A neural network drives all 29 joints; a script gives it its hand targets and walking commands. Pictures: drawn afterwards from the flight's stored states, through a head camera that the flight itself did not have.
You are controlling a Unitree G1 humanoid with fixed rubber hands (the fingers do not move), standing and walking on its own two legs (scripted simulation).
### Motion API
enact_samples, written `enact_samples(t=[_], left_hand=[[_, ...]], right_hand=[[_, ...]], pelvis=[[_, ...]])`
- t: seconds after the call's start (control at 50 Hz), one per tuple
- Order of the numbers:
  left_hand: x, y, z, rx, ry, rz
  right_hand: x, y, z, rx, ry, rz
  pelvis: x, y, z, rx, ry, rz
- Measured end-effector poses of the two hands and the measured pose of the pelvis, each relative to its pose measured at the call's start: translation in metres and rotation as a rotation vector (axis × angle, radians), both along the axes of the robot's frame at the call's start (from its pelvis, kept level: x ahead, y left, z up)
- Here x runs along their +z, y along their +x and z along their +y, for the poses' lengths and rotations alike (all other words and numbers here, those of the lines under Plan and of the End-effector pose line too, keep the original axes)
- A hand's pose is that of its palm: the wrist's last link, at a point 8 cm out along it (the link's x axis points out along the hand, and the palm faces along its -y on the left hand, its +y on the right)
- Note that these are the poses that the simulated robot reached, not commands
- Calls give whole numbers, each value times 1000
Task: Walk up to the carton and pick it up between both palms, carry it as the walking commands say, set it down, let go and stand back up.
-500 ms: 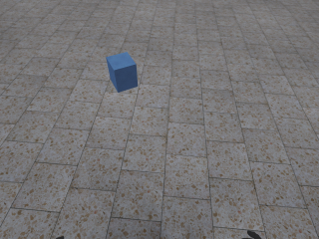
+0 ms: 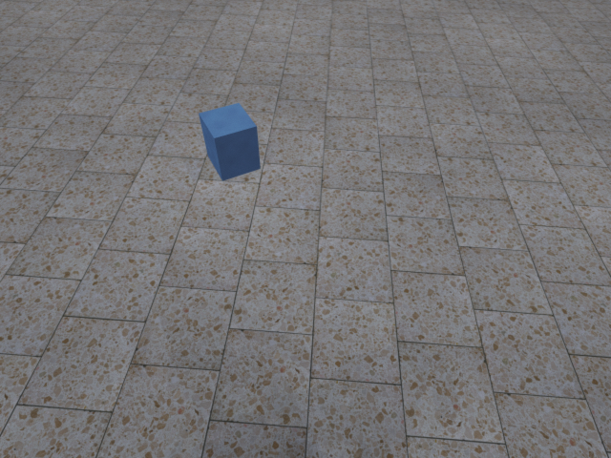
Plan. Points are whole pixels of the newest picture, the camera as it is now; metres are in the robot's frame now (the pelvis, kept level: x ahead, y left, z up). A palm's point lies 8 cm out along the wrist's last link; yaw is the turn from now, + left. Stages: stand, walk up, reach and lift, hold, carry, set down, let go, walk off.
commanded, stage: walk up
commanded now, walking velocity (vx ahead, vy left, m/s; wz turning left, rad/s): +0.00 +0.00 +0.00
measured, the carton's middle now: (230, 142) +1.54 +0.29 -0.66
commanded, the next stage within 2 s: none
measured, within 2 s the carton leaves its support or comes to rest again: neither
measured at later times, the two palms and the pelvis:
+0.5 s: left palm out of the picture +0.09 +0.38 -0.15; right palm (495, 448) +0.14 -0.27 -0.12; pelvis +0.07 +0.05 -0.04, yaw +7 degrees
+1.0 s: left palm (50, 390) +0.25 +0.38 -0.14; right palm (397, 278) +0.44 -0.19 -0.14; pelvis +0.26 +0.07 -0.04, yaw +15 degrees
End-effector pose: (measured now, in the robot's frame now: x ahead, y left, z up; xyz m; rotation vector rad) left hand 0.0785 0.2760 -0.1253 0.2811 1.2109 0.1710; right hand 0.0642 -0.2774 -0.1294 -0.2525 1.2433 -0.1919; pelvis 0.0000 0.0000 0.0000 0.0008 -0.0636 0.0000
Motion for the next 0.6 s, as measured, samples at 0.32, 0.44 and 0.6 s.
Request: enact_samples(t=[0.32,0.44,0.6], left_hand=[[-2,0,41,57,22,-118],[-22,-6,95,105,61,-64],[-22,50,115,111,49,-80]], right_hand=[[2,28,-9,94,-32,-25],[9,72,1,129,-102,-109],[9,99,17,128,-127,-70]], pelvis=[[-16,19,16,87,-42,22],[-34,48,44,123,-15,5],[-34,100,59,129,47,-8]])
